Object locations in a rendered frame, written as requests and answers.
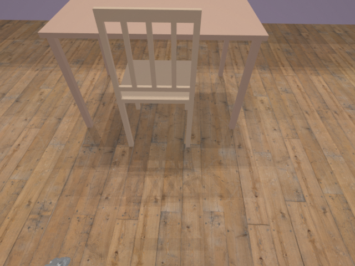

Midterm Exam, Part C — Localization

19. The table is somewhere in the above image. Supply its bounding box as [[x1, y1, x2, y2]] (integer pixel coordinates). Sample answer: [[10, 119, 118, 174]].
[[38, 0, 269, 129]]

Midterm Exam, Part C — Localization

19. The chair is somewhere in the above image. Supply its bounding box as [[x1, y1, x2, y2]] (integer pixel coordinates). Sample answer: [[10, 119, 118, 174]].
[[93, 7, 202, 147]]

